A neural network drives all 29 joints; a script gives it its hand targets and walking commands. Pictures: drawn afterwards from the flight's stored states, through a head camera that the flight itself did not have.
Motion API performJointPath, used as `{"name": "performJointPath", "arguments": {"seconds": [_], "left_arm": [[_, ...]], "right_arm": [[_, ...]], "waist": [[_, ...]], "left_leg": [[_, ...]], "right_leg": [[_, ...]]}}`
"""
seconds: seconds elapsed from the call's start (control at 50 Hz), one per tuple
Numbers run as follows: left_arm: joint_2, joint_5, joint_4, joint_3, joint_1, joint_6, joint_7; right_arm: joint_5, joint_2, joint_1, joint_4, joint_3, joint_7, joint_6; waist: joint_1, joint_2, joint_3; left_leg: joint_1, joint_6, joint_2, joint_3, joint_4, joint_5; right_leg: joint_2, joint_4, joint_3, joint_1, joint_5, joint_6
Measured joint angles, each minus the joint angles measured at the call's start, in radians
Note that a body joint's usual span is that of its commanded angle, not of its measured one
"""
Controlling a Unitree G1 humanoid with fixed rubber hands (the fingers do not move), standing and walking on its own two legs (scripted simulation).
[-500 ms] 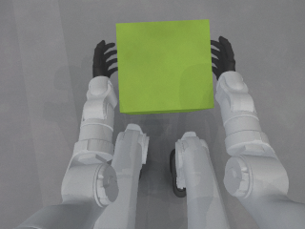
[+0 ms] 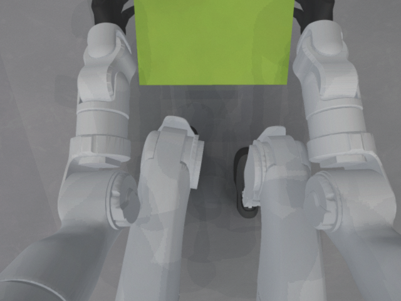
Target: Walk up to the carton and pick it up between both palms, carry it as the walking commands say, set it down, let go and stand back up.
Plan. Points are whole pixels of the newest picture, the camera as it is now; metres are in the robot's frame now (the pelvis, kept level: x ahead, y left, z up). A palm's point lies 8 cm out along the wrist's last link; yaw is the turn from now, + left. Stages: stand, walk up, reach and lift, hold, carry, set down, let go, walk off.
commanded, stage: set down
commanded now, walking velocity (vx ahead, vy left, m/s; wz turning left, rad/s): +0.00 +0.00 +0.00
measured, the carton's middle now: (209, 26) +0.51 +0.05 -0.23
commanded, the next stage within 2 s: none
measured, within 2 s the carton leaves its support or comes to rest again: rests again in 0.98 s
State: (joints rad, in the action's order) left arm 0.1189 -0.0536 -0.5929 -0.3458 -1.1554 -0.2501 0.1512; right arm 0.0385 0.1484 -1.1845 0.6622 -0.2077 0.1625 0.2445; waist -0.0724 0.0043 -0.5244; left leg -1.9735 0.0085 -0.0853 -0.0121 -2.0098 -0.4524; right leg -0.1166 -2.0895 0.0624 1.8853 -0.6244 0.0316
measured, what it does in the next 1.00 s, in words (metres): lowers itself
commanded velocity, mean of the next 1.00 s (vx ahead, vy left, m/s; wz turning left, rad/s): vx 0.00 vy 0.00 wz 0.00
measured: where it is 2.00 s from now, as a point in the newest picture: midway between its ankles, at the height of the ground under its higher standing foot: (213, 183)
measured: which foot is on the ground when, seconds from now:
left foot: down 0.00-1.00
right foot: down 0.00-1.00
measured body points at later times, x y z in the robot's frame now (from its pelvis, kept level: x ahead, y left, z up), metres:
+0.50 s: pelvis +0.01 +0.01 -0.05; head +0.36 +0.03 +0.22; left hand +0.51 +0.22 -0.21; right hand +0.57 -0.07 -0.20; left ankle +0.16 +0.11 -0.39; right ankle +0.12 -0.09 -0.39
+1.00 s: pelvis +0.00 +0.00 -0.06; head +0.35 +0.01 +0.22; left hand +0.52 +0.21 -0.22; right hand +0.56 -0.09 -0.21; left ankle +0.16 +0.11 -0.39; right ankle +0.12 -0.09 -0.39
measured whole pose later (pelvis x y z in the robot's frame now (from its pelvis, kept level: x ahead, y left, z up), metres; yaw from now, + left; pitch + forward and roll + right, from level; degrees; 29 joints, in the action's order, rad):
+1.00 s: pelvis +0.00 +0.00 -0.06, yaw -1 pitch +26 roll +1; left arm 0.25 -0.17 -0.98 -0.23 -1.30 -0.14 0.16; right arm 0.01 0.18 -1.41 1.02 -0.20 0.16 0.17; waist -0.09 -0.01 -0.46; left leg -2.19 0.01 -0.06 0.02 -2.19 -0.46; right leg -0.15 -2.28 0.06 2.12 -0.62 0.03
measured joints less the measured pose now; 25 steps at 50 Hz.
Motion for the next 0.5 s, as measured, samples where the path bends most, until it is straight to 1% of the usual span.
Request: {"name": "performJointPath", "arguments": {"seconds": [0.08, 0.16, 0.26, 0.34, 0.36, 0.4, 0.42, 0.46, 0.5], "left_arm": [[0.003, 0.038, -0.102, -0.029, -0.059, 0.024, -0.001], [0.030, 0.069, -0.177, -0.014, -0.121, 0.020, 0.003], [0.054, 0.046, -0.231, 0.004, -0.191, 0.030, 0.013], [0.068, 0.047, -0.297, -0.002, -0.205, 0.027, 0.007], [0.080, 0.041, -0.303, 0.006, -0.200, 0.025, 0.004], [0.105, 0.001, -0.279, 0.019, -0.169, 0.016, -0.008], [0.109, -0.024, -0.260, 0.036, -0.144, 0.023, -0.005], [0.108, -0.069, -0.230, 0.073, -0.105, 0.041, 0.024], [0.111, -0.102, -0.210, 0.090, -0.077, 0.065, 0.036]], "right_arm": [[-0.025, 0.019, -0.075, 0.107, -0.017, -0.016, -0.006], [-0.031, 0.038, -0.140, 0.207, -0.034, -0.028, -0.024], [-0.024, 0.058, -0.189, 0.256, -0.044, -0.033, -0.051], [-0.048, 0.060, -0.219, 0.328, -0.040, -0.034, -0.043], [-0.053, 0.062, -0.234, 0.342, -0.023, -0.032, -0.033], [-0.037, 0.066, -0.249, 0.322, 0.030, -0.042, -0.014], [-0.028, 0.063, -0.249, 0.305, 0.051, -0.032, -0.008], [-0.013, 0.056, -0.244, 0.273, 0.061, -0.006, -0.010], [-0.007, 0.044, -0.238, 0.252, 0.041, -0.009, -0.021]], "waist": [[0.008, -0.012, 0.006], [0.001, -0.022, 0.025], [-0.015, -0.014, 0.003], [-0.028, -0.007, 0.032], [-0.028, -0.004, 0.020], [-0.017, 0.006, -0.002], [-0.012, 0.011, -0.002], [-0.006, 0.019, 0.000], [0.003, 0.022, 0.001]], "left_leg": [[-0.022, -0.007, 0.005, 0.007, -0.013, 0.014], [-0.074, -0.008, 0.008, 0.004, -0.026, 0.033], [-0.119, -0.005, -0.001, 0.006, -0.058, 0.046], [-0.182, -0.005, -0.003, 0.011, -0.086, 0.045], [-0.179, -0.007, 0.000, 0.014, -0.094, 0.038], [-0.167, -0.009, -0.002, 0.017, -0.109, 0.023], [-0.168, -0.010, -0.004, 0.018, -0.116, 0.018], [-0.167, -0.010, -0.011, 0.018, -0.130, 0.008], [-0.166, -0.010, -0.017, 0.017, -0.143, 0.002]], "right_leg": [[-0.004, -0.014, -0.004, 0.023, 0.015, -0.008], [-0.007, -0.025, 0.000, 0.078, 0.037, -0.011], [0.003, -0.063, 0.006, 0.118, 0.039, -0.009], [0.007, -0.096, 0.008, 0.181, 0.032, -0.005], [0.004, -0.103, 0.007, 0.177, 0.026, -0.005], [0.006, -0.118, 0.006, 0.161, 0.008, -0.005], [0.008, -0.126, 0.007, 0.158, -0.001, -0.005], [0.015, -0.140, 0.010, 0.150, -0.019, -0.005], [0.019, -0.152, 0.013, 0.142, -0.032, -0.004]]}}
